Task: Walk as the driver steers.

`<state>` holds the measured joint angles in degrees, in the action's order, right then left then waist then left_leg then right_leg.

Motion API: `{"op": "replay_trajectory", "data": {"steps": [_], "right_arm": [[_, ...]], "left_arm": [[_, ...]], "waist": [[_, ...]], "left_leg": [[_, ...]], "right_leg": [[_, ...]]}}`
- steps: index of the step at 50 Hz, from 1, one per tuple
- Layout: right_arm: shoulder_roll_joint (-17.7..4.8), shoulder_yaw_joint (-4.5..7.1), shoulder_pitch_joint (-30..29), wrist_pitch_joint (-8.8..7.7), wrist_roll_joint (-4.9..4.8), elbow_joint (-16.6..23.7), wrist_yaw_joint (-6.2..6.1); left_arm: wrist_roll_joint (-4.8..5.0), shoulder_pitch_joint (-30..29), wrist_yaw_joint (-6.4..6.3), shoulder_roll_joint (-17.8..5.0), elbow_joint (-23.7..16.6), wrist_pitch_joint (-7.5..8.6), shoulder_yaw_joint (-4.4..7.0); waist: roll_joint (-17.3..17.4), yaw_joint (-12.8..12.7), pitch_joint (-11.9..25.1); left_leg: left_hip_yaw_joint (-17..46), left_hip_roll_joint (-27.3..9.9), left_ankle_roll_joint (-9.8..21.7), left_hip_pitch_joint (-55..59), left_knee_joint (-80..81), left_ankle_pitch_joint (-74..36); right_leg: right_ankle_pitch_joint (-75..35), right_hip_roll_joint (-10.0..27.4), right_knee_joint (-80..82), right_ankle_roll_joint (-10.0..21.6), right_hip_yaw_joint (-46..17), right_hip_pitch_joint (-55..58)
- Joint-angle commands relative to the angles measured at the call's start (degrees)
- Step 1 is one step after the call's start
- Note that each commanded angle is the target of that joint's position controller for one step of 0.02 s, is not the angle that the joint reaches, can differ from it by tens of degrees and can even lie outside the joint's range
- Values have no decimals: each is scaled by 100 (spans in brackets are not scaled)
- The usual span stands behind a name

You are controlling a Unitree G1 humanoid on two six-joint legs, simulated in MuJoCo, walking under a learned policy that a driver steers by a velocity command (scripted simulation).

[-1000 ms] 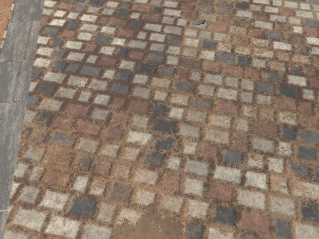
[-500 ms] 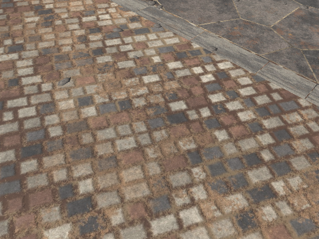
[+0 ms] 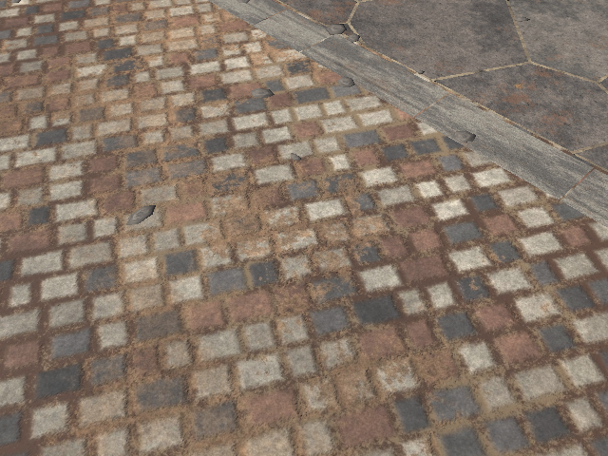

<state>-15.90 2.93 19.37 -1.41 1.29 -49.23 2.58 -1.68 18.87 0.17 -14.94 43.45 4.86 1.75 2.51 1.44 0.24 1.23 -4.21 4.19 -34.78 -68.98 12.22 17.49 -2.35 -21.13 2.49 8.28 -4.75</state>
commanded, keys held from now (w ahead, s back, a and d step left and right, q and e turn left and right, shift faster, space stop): q+shift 0.84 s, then shift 0.16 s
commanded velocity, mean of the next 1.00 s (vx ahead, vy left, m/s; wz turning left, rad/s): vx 0.19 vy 0.00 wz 0.85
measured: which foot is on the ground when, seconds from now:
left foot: up 0.00-0.18, down 0.20-0.66, up 0.68-1.00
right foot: down 0.00-0.20, up 0.22-0.64, down 0.66-1.00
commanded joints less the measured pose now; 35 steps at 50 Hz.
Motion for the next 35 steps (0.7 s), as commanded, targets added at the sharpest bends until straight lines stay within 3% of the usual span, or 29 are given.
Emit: {"op": "replay_trajectory", "data": {"steps": [1,3,4,5,6,7,8,9,10,11,12,13,14,15,17,19,21,23,25,29,31,32,33,34,35], "right_arm": [[-28,-5,-447,22,59,567,71],[73,-84,-697,-58,35,730,138],[-80,-45,-632,-237,-482,767,81],[-156,-38,-754,-311,-441,834,118],[-209,4,-720,-319,-339,915,157],[-352,79,-441,-270,-299,933,176],[-630,201,92,-183,-291,881,170],[-1069,395,953,-82,-283,734,112],[-1258,482,1486,20,-278,602,-19],[-1446,472,1187,57,-187,735,-178],[-1731,384,578,-153,219,1234,-140],[-1628,458,19,-126,95,1690,-80],[-1395,403,-440,-139,-106,1801,-67],[-1163,334,-774,-147,-270,1870,-82],[-1178,353,-1078,-108,-209,1953,-135],[-1141,365,-1059,-39,-205,1874,-242],[-1218,406,-893,80,-234,1796,-391],[-1259,431,-947,255,-306,1839,-517],[-1229,430,-1026,373,-347,1913,-586],[-1093,423,-1011,446,-276,2015,-567],[-1036,419,-1099,442,-274,2090,-533],[-974,400,-1196,447,-302,2129,-514],[-693,317,-915,456,-306,2098,-480],[-390,227,-383,454,-225,2008,-463],[-1000,379,-397,392,-275,2257,-384]], "left_arm": [[80,-209,3,-261,-147,240,56],[112,-537,-23,-244,-103,277,39],[205,-974,-193,-581,-407,228,157],[236,-842,-324,-843,-404,216,202],[246,-651,-424,-1097,-358,189,259],[268,-594,-483,-1311,-367,116,323],[327,-693,-495,-1450,-434,38,384],[338,-861,-448,-1395,-519,-9,386],[429,-971,-313,-1068,-529,0,309],[164,-899,-87,-191,-698,85,73],[226,555,-16,-216,-856,157,-32],[185,196,4,-1007,-899,183,64],[233,-377,-20,-1145,-1088,145,133],[150,-534,-104,-1119,-1064,54,154],[106,-587,-174,-1135,-1072,-130,203],[24,-691,-218,-858,-1070,-169,154],[31,-941,-254,-615,-1138,-187,94],[115,-1129,-254,-586,-1142,-243,96],[151,-1424,-235,-604,-1168,-275,122],[161,-1836,-176,-684,-1196,-170,201],[179,-1674,-128,-819,-1092,-86,298],[198,-1462,-107,-847,-988,-55,346],[174,-1375,-111,-948,-941,-66,386],[96,-1468,-163,-1205,-1114,-168,423],[-105,-1311,-141,-1271,-1063,-225,452]], "waist": [[-708,163,-980],[-748,299,-941],[-767,177,-758],[-575,167,-492],[-591,202,-209],[-749,345,85],[-925,624,374],[-878,1066,735],[-143,1293,712],[1754,832,405],[1490,-1,2084],[263,254,2461],[-467,-1,1262],[-1045,-244,851],[-776,-460,297],[-623,-429,300],[-479,-317,692],[-197,-245,1011],[122,-137,939],[646,55,599],[797,-26,605],[749,-158,592],[155,-56,796],[-945,214,983],[-1976,302,952]], "left_leg": [[-141,-98,-82,-895,305,-536],[-547,79,-55,-175,1591,-1345],[-557,200,-158,211,2163,-1842],[-792,425,-197,729,2714,-2264],[-955,679,-210,1208,3005,-2457],[-1035,913,-158,1669,3095,-2282],[-1014,1062,-25,2323,3065,-1977],[-787,1086,221,3352,3005,-1946],[-272,787,524,4187,3595,-2584],[766,203,1000,4717,3360,-5425],[3799,-1338,2376,5665,3866,-5181],[4318,-1357,2392,5225,4627,-3156],[4041,-1028,2137,4158,5068,-1522],[3805,-772,1819,3366,5247,-761],[3221,-331,1574,2091,5354,-1519],[2474,57,1409,1614,5039,-3052],[2267,255,1219,1785,4729,-3744],[2292,393,916,1980,4577,-3076],[2459,511,664,1960,4580,-1896],[3047,521,537,2057,4434,-943],[3345,535,427,2164,4149,-1013],[3315,685,296,2038,3866,-646],[2908,1032,67,1596,3084,1156],[1883,1657,-206,740,1658,2673],[1426,1510,-466,-44,711,2688]], "right_leg": [[-3724,1388,1278,284,-260,-414],[-4582,1064,1098,144,489,-813],[-4362,909,938,-47,562,-788],[-4932,956,631,-136,575,-688],[-5625,1025,256,-228,539,-494],[-6335,1112,-253,-315,485,-257],[-6819,1191,-978,-369,415,-248],[-6667,1200,-2172,-399,300,-565],[-3805,776,-4061,-560,272,-1224],[2018,-391,-6691,-734,116,-2689],[2183,-572,-8002,-794,-1495,-3597],[1664,-336,-7587,-581,-1960,-3301],[1322,-176,-6850,-477,-1847,-3629],[1029,96,-6291,-483,-1832,-3481],[865,212,-5440,-612,-1829,-2932],[734,197,-4540,-782,-1673,-2610],[262,11,-3777,-932,-1610,-2554],[-355,-107,-3224,-990,-1677,-2486],[-709,-191,-2730,-963,-1748,-2447],[-654,-280,-1660,-826,-1911,-2190],[-713,-243,-845,-705,-1962,-1681],[-1251,-117,-161,-596,-1878,-1197],[-1781,605,229,-267,-2231,-336],[-2873,1873,-53,322,-3289,453],[-2635,2619,248,1116,-4486,165]]}}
